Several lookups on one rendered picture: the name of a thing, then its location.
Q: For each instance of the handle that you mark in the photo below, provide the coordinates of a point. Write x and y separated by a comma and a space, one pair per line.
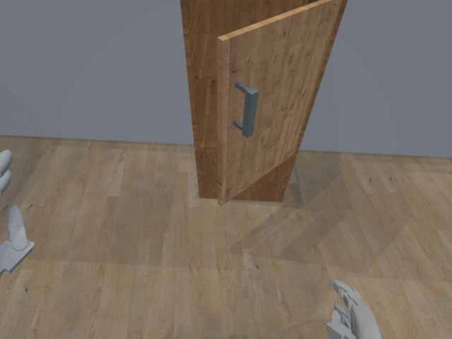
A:
251, 97

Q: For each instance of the cupboard door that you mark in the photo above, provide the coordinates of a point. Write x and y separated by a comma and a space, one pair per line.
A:
280, 57

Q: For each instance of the robot left hand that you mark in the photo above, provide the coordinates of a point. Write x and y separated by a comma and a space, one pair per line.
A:
12, 252

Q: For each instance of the robot right hand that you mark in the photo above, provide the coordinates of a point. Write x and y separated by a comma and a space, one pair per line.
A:
360, 322

